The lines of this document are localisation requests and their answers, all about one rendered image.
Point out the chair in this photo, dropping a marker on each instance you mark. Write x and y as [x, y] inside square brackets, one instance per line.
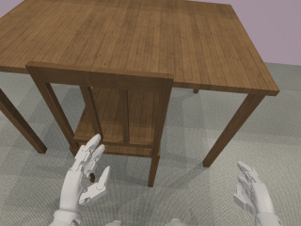
[126, 107]

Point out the right robot hand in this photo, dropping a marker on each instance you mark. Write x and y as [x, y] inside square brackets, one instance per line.
[257, 198]

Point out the right robot forearm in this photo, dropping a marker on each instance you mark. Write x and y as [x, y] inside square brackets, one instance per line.
[267, 219]

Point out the left robot hand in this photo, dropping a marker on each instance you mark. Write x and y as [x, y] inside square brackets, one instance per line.
[77, 179]

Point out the table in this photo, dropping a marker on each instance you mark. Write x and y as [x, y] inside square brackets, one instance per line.
[203, 44]

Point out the left robot forearm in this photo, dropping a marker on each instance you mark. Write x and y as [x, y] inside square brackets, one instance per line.
[66, 217]

